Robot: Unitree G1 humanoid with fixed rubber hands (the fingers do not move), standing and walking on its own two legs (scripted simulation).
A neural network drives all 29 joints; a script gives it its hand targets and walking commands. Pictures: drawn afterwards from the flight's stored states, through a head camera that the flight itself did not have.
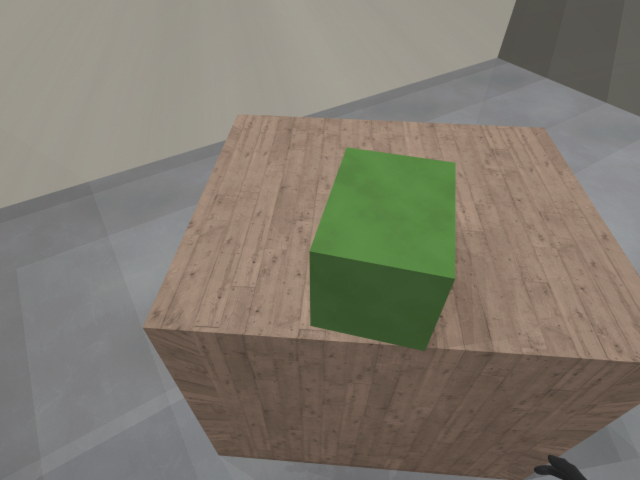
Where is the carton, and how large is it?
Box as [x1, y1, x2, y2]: [309, 147, 455, 350]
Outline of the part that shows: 347,147 309,251 310,325 424,350 454,280 455,163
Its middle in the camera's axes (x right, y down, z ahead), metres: +0.11 +0.00 +0.64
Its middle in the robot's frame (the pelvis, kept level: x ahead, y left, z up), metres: +0.48 -0.08 +0.01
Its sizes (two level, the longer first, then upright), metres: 0.253 0.184 0.180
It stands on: a pedestal, 0.69 m high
